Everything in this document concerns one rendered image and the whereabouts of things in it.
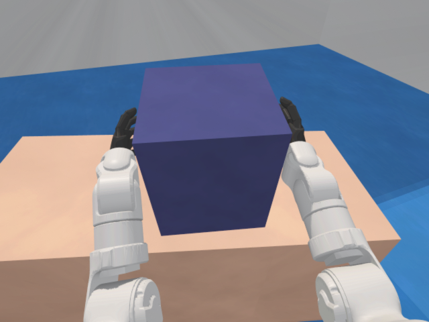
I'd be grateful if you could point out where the pedestal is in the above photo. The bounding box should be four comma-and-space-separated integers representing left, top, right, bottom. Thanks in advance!
0, 131, 401, 322

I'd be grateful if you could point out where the robot left forearm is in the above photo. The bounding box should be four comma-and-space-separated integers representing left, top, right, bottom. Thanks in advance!
83, 148, 149, 322

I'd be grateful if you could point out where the robot right forearm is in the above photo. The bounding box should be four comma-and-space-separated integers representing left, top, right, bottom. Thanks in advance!
282, 141, 402, 312

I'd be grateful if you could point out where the left robot upper arm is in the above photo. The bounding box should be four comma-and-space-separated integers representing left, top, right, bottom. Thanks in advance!
84, 277, 163, 322

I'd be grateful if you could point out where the robot left hand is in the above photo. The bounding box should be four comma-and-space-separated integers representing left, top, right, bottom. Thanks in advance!
110, 107, 137, 155

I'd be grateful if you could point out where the right robot upper arm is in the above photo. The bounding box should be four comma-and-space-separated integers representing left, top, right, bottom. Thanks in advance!
316, 262, 428, 322

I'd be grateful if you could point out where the carton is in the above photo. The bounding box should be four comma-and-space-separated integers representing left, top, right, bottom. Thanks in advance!
132, 63, 292, 236

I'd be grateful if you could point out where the robot right hand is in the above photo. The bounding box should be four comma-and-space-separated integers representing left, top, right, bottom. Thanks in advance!
279, 97, 306, 143

